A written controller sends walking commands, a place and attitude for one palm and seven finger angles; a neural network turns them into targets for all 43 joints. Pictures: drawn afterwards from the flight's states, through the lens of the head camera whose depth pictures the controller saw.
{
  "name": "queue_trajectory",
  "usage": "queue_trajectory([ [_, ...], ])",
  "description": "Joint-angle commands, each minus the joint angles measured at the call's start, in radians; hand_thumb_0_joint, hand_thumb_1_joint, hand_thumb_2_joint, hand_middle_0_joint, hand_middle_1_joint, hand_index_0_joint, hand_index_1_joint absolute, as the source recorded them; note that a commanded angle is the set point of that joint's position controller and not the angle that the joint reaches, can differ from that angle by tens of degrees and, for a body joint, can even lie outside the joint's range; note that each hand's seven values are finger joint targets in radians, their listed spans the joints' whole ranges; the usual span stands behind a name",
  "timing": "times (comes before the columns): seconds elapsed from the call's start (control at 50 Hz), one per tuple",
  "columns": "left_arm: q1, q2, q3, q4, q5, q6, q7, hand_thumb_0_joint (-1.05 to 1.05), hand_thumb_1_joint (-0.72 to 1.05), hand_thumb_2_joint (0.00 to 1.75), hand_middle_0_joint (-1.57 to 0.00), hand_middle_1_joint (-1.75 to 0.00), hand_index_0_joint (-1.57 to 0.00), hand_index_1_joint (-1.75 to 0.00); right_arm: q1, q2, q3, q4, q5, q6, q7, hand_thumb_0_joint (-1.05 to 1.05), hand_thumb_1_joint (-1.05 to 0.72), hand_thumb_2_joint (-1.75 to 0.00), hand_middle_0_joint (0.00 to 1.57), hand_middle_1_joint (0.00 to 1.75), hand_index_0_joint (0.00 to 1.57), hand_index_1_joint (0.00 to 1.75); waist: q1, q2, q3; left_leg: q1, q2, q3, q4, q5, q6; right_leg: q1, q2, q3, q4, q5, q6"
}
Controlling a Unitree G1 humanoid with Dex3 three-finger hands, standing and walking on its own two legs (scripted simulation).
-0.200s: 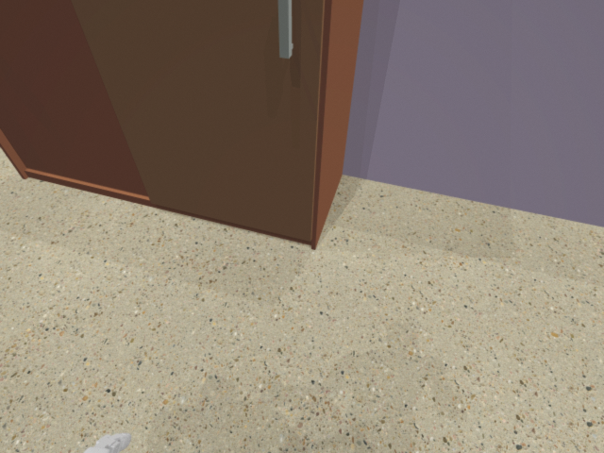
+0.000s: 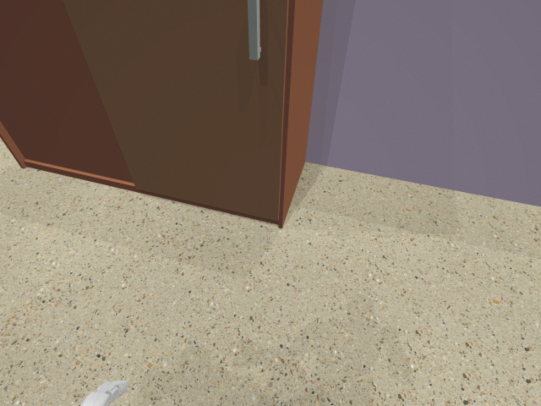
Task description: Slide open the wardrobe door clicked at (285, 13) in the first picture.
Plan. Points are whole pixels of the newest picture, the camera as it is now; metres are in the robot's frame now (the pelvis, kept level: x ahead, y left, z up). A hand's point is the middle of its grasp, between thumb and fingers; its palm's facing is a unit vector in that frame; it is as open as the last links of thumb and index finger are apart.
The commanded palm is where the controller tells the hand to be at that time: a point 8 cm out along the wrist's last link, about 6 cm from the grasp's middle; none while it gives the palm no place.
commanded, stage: stand and wait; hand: right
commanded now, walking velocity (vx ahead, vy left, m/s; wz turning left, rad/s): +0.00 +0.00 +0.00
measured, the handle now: (256, 19) +1.07 +0.09 +0.17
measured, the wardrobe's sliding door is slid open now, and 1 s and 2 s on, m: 0.00 0.00 0.00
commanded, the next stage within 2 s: look at it before walking up in 0.62 s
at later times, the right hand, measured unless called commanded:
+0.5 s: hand out of the picture +0.04 -0.24 -0.16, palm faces -0.03 +0.94 -0.33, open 7.4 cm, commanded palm none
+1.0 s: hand out of the picture +0.07 -0.23 -0.15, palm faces -0.03 +0.94 -0.33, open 7.4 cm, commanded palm none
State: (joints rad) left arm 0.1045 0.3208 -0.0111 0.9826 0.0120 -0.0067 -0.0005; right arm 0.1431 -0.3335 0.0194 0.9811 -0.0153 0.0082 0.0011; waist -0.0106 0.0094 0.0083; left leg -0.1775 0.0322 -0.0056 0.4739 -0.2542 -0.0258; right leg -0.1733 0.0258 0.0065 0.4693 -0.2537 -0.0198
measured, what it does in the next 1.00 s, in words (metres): stands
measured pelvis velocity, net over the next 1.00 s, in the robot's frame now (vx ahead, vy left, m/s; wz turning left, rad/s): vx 0.00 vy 0.01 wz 0.00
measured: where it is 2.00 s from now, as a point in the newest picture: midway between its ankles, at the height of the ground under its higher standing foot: outside the picture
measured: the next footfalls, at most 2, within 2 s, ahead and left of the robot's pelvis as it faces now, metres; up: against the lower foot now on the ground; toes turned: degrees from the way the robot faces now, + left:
none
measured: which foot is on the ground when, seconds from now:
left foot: down 0.00-1.00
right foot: down 0.00-1.00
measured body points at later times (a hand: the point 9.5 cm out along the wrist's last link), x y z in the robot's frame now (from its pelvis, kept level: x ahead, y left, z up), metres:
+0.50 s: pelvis -0.01 +0.01 +0.00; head -0.01 +0.01 +0.45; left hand +0.05 +0.30 -0.13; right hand +0.05 -0.29 -0.13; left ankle +0.00 +0.14 -0.74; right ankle +0.00 -0.11 -0.74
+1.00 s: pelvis +0.00 +0.01 +0.01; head +0.00 +0.01 +0.46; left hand +0.08 +0.31 -0.12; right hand +0.08 -0.28 -0.13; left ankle +0.00 +0.14 -0.74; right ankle +0.00 -0.11 -0.74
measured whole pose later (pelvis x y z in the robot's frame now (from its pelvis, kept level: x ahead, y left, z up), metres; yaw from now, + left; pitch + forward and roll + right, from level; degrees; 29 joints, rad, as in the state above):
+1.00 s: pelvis +0.00 +0.01 +0.01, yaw +0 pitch -2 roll +0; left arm 0.12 0.33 -0.01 1.10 0.00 -0.01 0.00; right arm 0.14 -0.34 0.01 1.07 -0.02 -0.01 0.00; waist 0.00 0.01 0.03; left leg -0.15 0.01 0.00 0.38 -0.20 -0.01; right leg -0.14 0.01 0.01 0.38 -0.20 0.00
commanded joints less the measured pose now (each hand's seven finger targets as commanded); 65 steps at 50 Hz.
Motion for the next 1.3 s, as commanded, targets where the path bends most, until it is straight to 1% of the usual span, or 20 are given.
queue_trajectory([
  [0.0, -0.045, 0.212, 0.056, -0.049, 0.002, -0.026, 0.010, 0.00, 0.90, 0.90, -0.20, -0.30, -0.20, -0.30, -0.040, -0.209, -0.052, -0.054, 0.002, -0.030, -0.013, 0.00, -0.90, -0.90, 0.20, 0.30, 0.20, 0.30, 0.012, -0.009, -0.035, -0.003, 0.084, -0.086, -0.093, 0.116, 0.058, -0.010, -0.120, 0.099, -0.102, 0.147, -0.023],
  [0.06, -0.044, 0.211, 0.055, -0.034, 0.002, -0.027, 0.010, 0.00, 0.90, 0.90, -0.20, -0.30, -0.20, -0.30, -0.040, -0.204, -0.052, -0.042, 0.003, -0.031, -0.012, 0.00, -0.90, -0.90, 0.20, 0.30, 0.20, 0.30, 0.013, -0.017, -0.041, 0.001, 0.083, -0.091, -0.102, 0.110, 0.058, -0.002, -0.120, 0.104, -0.111, 0.143, -0.021],
  [0.08, -0.043, 0.210, 0.056, -0.033, 0.000, -0.026, 0.010, 0.00, 0.90, 0.90, -0.20, -0.30, -0.20, -0.30, -0.039, -0.206, -0.053, -0.040, 0.002, -0.032, -0.013, 0.00, -0.90, -0.90, 0.20, 0.30, 0.20, 0.30, 0.012, -0.002, -0.037, -0.001, 0.083, -0.092, -0.106, 0.108, 0.058, -0.004, -0.120, 0.105, -0.108, 0.141, -0.021],
  [0.1, -0.045, 0.210, 0.054, -0.026, 0.001, -0.026, 0.010, 0.00, 0.90, 0.90, -0.20, -0.30, -0.20, -0.30, -0.035, -0.205, -0.051, -0.033, 0.003, -0.032, -0.013, 0.00, -0.90, -0.90, 0.20, 0.30, 0.20, 0.30, 0.012, -0.014, -0.037, -0.001, 0.087, -0.095, -0.113, 0.099, 0.059, -0.002, -0.121, 0.103, -0.111, 0.132, -0.020],
  [0.12, -0.041, 0.208, 0.054, -0.021, 0.000, -0.026, 0.010, 0.00, 0.90, 0.90, -0.20, -0.30, -0.20, -0.30, -0.036, -0.204, -0.051, -0.029, 0.003, -0.032, -0.012, 0.00, -0.90, -0.90, 0.20, 0.30, 0.20, 0.30, 0.013, -0.008, -0.039, 0.002, 0.086, -0.095, -0.116, 0.092, 0.058, -0.003, -0.122, 0.106, -0.118, 0.125, -0.020],
  [0.16, -0.043, 0.210, 0.053, -0.010, 0.000, -0.025, 0.010, 0.00, 0.90, 0.90, -0.20, -0.30, -0.20, -0.30, -0.033, -0.204, -0.050, -0.018, 0.004, -0.031, -0.011, 0.00, -0.90, -0.90, 0.20, 0.30, 0.20, 0.30, 0.012, -0.018, -0.025, -0.006, 0.084, -0.101, -0.128, 0.064, 0.058, -0.008, -0.121, 0.106, -0.125, 0.100, -0.017],
  [0.18, -0.035, 0.211, 0.053, -0.008, -0.001, -0.024, 0.009, 0.00, 0.90, 0.90, -0.20, -0.30, -0.20, -0.30, -0.032, -0.206, -0.051, -0.017, 0.003, -0.033, -0.012, 0.00, -0.90, -0.90, 0.20, 0.30, 0.20, 0.30, 0.012, -0.006, -0.030, 0.000, 0.085, -0.100, -0.131, 0.060, 0.059, -0.012, -0.121, 0.109, -0.124, 0.100, -0.017],
  [0.28, -0.025, 0.215, 0.051, 0.018, -0.002, -0.023, 0.009, 0.00, 0.90, 0.90, -0.20, -0.30, -0.20, -0.30, -0.026, -0.204, -0.051, 0.005, 0.003, -0.030, -0.011, 0.00, -0.90, -0.90, 0.20, 0.30, 0.20, 0.30, 0.010, -0.013, -0.012, -0.008, 0.082, -0.104, -0.146, 0.006, 0.058, -0.026, -0.123, 0.118, -0.144, 0.053, -0.016],
  [0.32, -0.021, 0.218, 0.051, 0.029, -0.002, -0.025, 0.009, 0.00, 0.90, 0.90, -0.20, -0.30, -0.20, -0.30, -0.023, -0.205, -0.050, 0.014, 0.004, -0.030, -0.011, 0.00, -0.90, -0.90, 0.20, 0.30, 0.20, 0.30, 0.008, -0.025, -0.017, -0.001, 0.081, -0.101, -0.143, 0.010, 0.056, -0.026, -0.127, 0.121, -0.153, 0.048, -0.017],
  [0.4, -0.010, 0.217, 0.050, 0.042, -0.003, -0.025, 0.009, 0.00, 0.90, 0.90, -0.20, -0.30, -0.20, -0.30, -0.017, -0.205, -0.051, 0.026, 0.004, -0.032, -0.011, 0.00, -0.90, -0.90, 0.20, 0.30, 0.20, 0.30, 0.008, 0.001, -0.026, 0.003, 0.089, -0.106, -0.152, 0.014, 0.058, -0.019, -0.128, 0.118, -0.149, 0.063, -0.016],
  [0.46, -0.006, 0.220, 0.050, 0.051, -0.003, -0.027, 0.009, 0.00, 0.90, 0.90, -0.20, -0.30, -0.20, -0.30, -0.021, -0.206, -0.050, 0.031, 0.005, -0.033, -0.011, 0.00, -0.90, -0.90, 0.20, 0.30, 0.20, 0.30, 0.009, -0.012, -0.034, 0.010, 0.087, -0.104, -0.148, 0.037, 0.057, -0.011, -0.132, 0.119, -0.152, 0.081, -0.015],
  [0.54, -0.007, 0.219, 0.049, 0.060, -0.003, -0.027, 0.009, 0.00, 0.90, 0.90, -0.20, -0.30, -0.20, -0.30, -0.023, -0.207, -0.049, 0.036, 0.005, -0.034, -0.012, 0.00, -0.90, -0.90, 0.20, 0.30, 0.20, 0.30, 0.008, -0.001, -0.021, 0.006, 0.088, -0.106, -0.152, 0.045, 0.057, -0.013, -0.131, 0.119, -0.154, 0.090, -0.013],
  [0.58, -0.007, 0.219, 0.050, 0.059, -0.004, -0.026, 0.009, 0.00, 0.90, 0.90, -0.20, -0.30, -0.20, -0.30, -0.020, -0.209, -0.050, 0.037, 0.004, -0.036, -0.013, 0.00, -0.90, -0.90, 0.20, 0.30, 0.20, 0.30, 0.009, 0.008, -0.032, 0.008, 0.090, -0.109, -0.154, 0.068, 0.059, 0.001, -0.132, 0.113, -0.144, 0.113, -0.012],
  [0.62, -0.011, 0.218, 0.048, 0.063, -0.004, -0.026, 0.009, 0.00, 0.90, 0.90, -0.20, -0.30, -0.20, -0.30, -0.028, -0.209, -0.048, 0.038, 0.004, -0.035, -0.013, 0.00, -0.90, -0.90, 0.20, 0.30, 0.20, 0.30, 0.010, 0.003, -0.015, 0.003, 0.089, -0.108, -0.156, 0.063, 0.057, -0.006, -0.131, 0.115, -0.153, 0.105, -0.011],
  [0.68, -0.013, 0.219, 0.049, 0.063, -0.004, -0.025, 0.009, 0.00, 0.90, 0.90, -0.20, -0.30, -0.20, -0.30, -0.028, -0.209, -0.049, 0.036, 0.003, -0.035, -0.013, 0.00, -0.90, -0.90, 0.20, 0.30, 0.20, 0.30, 0.010, -0.005, -0.015, 0.003, 0.087, -0.107, -0.158, 0.064, 0.057, -0.005, -0.133, 0.115, -0.155, 0.106, -0.011],
  [0.8, -0.019, 0.220, 0.048, 0.060, -0.004, -0.028, 0.010, 0.00, 0.90, 0.90, -0.20, -0.30, -0.20, -0.30, -0.035, -0.209, -0.051, 0.034, 0.003, -0.036, -0.013, 0.00, -0.90, -0.90, 0.20, 0.30, 0.20, 0.30, 0.010, -0.007, -0.036, 0.022, 0.088, -0.101, -0.151, 0.115, 0.056, 0.014, -0.136, 0.112, -0.155, 0.145, -0.010],
  [0.94, -0.029, 0.219, 0.046, 0.059, -0.004, -0.029, 0.011, 0.00, 0.90, 0.90, -0.20, -0.30, -0.20, -0.30, -0.038, -0.209, -0.050, 0.033, 0.003, -0.038, -0.013, 0.00, -0.90, -0.90, 0.20, 0.30, 0.20, 0.30, 0.009, -0.004, -0.037, 0.032, 0.090, -0.101, -0.155, 0.159, 0.056, 0.030, -0.137, 0.107, -0.156, 0.178, -0.009],
  [1.12, -0.033, 0.222, 0.045, 0.060, -0.005, -0.028, 0.012, 0.00, 0.90, 0.90, -0.20, -0.30, -0.20, -0.30, -0.039, -0.212, -0.051, 0.036, 0.004, -0.037, -0.012, 0.00, -0.90, -0.90, 0.20, 0.30, 0.20, 0.30, 0.010, -0.007, -0.042, 0.042, 0.090, -0.099, -0.160, 0.172, 0.056, 0.040, -0.139, 0.104, -0.160, 0.187, -0.006],
  [1.14, -0.035, 0.222, 0.045, 0.061, -0.005, -0.029, 0.012, 0.00, 0.90, 0.90, -0.20, -0.30, -0.20, -0.30, -0.034, -0.209, -0.050, 0.038, 0.004, -0.037, -0.012, 0.00, -0.90, -0.90, 0.20, 0.30, 0.20, 0.30, 0.008, -0.020, -0.052, 0.047, 0.091, -0.098, -0.160, 0.173, 0.055, 0.047, -0.138, 0.105, -0.159, 0.189, -0.006],
  [1.28, -0.034, 0.222, 0.043, 0.063, -0.006, -0.025, 0.012, 0.00, 0.90, 0.90, -0.20, -0.30, -0.20, -0.30, -0.036, -0.210, -0.049, 0.042, 0.003, -0.035, -0.011, 0.00, -0.90, -0.90, 0.20, 0.30, 0.20, 0.30, 0.008, -0.010, -0.029, 0.037, 0.087, -0.099, -0.173, 0.138, 0.054, 0.038, -0.139, 0.108, -0.170, 0.161, -0.006],
])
